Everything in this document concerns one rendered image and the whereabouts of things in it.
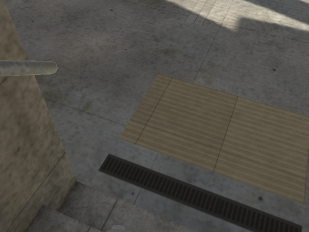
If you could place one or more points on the left robot shin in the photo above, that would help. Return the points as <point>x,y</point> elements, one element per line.
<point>118,226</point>

